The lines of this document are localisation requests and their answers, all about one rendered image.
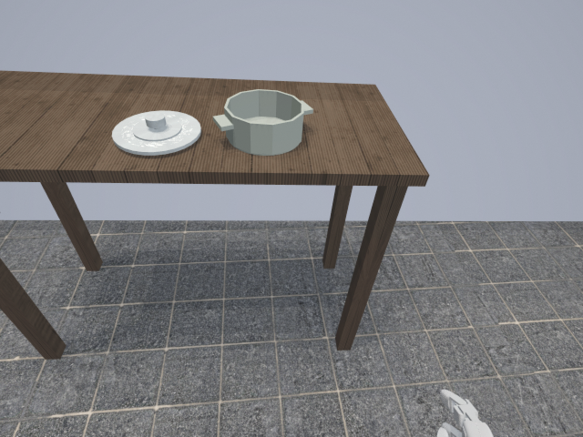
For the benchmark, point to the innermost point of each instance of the knob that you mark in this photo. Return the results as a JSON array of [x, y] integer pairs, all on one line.
[[155, 120]]

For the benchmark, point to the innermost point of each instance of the table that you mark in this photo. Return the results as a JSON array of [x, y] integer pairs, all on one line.
[[57, 128]]

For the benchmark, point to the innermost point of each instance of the right robot hand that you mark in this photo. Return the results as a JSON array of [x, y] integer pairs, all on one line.
[[466, 416]]

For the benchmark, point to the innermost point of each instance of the lid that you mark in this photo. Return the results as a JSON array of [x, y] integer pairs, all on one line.
[[133, 136]]

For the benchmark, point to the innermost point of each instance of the pot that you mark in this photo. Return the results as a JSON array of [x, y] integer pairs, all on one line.
[[263, 122]]

